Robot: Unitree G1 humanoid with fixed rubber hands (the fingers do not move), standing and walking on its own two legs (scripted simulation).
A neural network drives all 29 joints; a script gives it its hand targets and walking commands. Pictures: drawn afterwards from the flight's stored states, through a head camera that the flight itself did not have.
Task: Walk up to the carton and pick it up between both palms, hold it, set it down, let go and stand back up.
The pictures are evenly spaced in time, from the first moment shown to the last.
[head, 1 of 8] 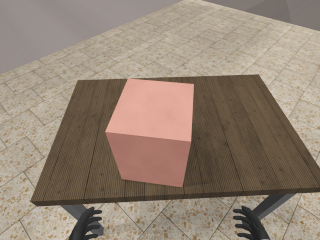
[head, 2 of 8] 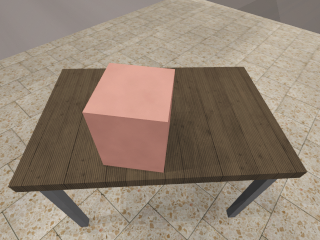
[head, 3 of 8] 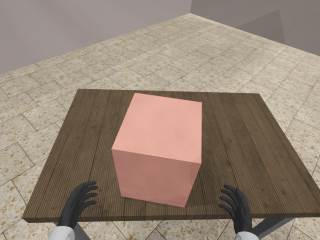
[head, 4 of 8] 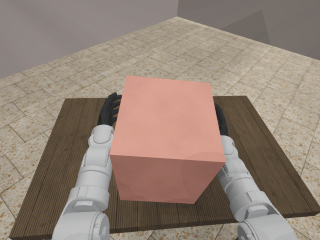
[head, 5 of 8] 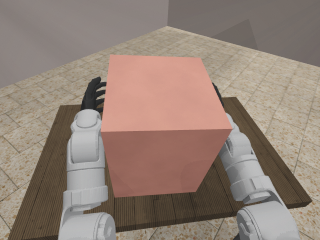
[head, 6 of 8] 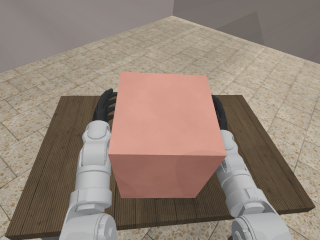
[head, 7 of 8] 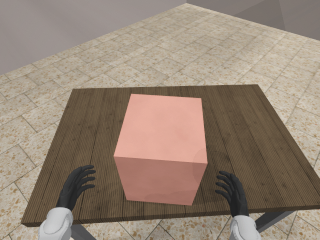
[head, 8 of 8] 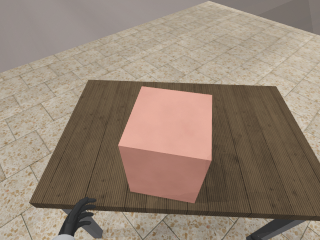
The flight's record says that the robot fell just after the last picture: no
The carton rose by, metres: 0.19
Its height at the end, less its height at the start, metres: +0.00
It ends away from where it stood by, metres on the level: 0.02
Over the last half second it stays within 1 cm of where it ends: yes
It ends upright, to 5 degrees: yes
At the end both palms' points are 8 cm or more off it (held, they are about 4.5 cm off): yes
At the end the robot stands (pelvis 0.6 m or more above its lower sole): yes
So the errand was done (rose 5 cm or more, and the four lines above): yes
